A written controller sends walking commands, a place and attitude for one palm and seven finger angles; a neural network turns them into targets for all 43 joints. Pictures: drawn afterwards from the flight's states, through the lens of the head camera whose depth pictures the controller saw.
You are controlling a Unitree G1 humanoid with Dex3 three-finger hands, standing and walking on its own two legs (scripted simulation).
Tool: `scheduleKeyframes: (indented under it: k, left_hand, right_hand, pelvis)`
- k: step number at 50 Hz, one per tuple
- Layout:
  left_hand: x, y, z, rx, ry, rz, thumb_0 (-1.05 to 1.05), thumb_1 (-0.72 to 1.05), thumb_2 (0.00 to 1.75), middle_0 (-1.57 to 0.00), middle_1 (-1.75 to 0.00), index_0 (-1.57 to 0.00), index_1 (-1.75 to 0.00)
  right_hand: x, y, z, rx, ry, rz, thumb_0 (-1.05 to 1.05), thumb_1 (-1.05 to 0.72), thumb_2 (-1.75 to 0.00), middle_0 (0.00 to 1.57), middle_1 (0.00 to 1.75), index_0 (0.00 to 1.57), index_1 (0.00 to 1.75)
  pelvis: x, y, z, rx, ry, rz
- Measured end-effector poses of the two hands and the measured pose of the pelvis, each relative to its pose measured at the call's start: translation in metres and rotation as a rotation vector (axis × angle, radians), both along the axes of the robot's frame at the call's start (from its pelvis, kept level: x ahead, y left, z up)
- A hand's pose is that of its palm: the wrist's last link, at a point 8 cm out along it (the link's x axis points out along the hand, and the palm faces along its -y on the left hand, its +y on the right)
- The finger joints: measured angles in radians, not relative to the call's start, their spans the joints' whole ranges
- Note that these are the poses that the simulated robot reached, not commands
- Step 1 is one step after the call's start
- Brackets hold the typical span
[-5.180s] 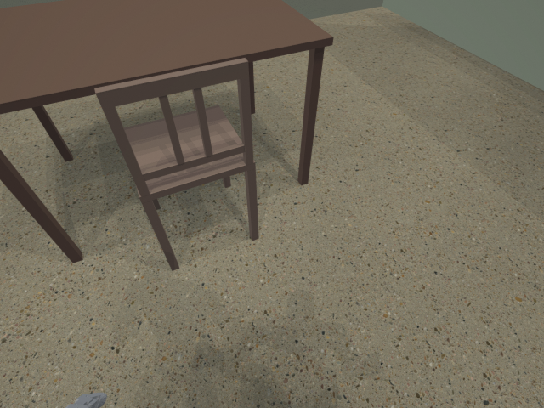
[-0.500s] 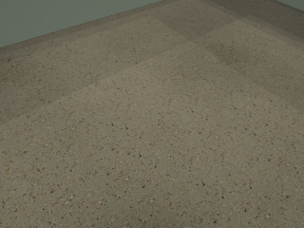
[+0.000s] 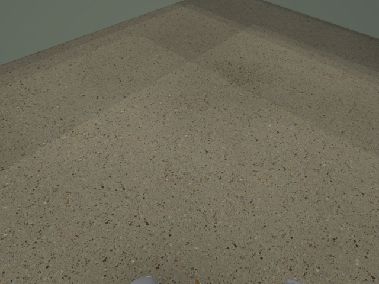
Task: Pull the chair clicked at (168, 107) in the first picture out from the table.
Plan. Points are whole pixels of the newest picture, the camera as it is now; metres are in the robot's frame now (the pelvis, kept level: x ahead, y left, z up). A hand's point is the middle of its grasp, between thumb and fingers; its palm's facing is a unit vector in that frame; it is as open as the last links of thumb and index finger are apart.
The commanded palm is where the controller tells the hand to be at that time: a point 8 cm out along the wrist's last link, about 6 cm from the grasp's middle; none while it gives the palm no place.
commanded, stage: walk to a spot facing it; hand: left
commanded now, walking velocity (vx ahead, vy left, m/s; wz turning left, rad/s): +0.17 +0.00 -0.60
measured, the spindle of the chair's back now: out of the picture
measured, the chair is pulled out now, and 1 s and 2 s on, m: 0.00 0.00 0.00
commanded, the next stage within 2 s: turn to face it in 0.08 s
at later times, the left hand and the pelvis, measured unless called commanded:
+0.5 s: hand (147, 230) +0.26 +0.13 -0.14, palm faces -0.12 -0.98 -0.18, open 7.4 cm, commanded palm none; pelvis +0.11 -0.01 +0.01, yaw -4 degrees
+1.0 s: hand (84, 270) +0.16 +0.26 -0.15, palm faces +0.24 -0.93 -0.27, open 7.4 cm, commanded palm none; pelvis +0.12 +0.02 +0.02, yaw +12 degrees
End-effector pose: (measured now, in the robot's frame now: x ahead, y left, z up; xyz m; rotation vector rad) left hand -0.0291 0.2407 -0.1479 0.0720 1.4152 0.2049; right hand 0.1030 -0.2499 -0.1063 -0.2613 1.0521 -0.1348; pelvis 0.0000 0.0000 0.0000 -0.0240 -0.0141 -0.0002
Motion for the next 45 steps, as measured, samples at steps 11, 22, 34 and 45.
scheduleKeyframes:
  k: [11, 22, 34, 45]
  left_hand:
    - [0.177, 0.017, 0.032, 0.023, -0.165, -0.221, 0.01, 0.91, 0.90, -0.19, -0.30, -0.20, -0.29]
    - [0.292, -0.057, 0.041, 0.026, -0.361, -0.339, 0.01, 0.91, 0.90, -0.19, -0.30, -0.20, -0.29]
    - [0.235, -0.005, 0.001, -0.003, -0.260, -0.076, 0.00, 0.90, 0.90, -0.20, -0.30, -0.21, -0.30]
    - [0.178, 0.060, 0.024, 0.101, -0.132, 0.065, 0.01, 0.91, 0.90, -0.20, -0.30, -0.20, -0.29]
  right_hand:
    - [-0.048, 0.024, 0.001, 0.052, 0.159, -0.245, 0.00, -0.92, -0.90, 0.21, 0.30, 0.20, 0.30]
    - [-0.086, 0.024, -0.033, 0.159, 0.425, -0.352, 0.00, -0.91, -0.90, 0.20, 0.29, 0.20, 0.30]
    - [0.035, 0.022, -0.023, 0.047, 0.252, -0.130, 0.00, -0.91, -0.90, 0.20, 0.30, 0.20, 0.30]
    - [0.106, 0.029, 0.006, -0.024, 0.163, 0.026, 0.00, -0.91, -0.90, 0.20, 0.30, 0.20, 0.30]
  pelvis:
    - [0.053, 0.013, 0.022, 0.004, 0.002, -0.158]
    - [0.102, -0.014, 0.010, 0.026, 0.004, -0.108]
    - [0.114, 0.013, -0.004, -0.009, 0.010, 0.052]
    - [0.121, 0.027, 0.017, -0.006, 0.045, 0.142]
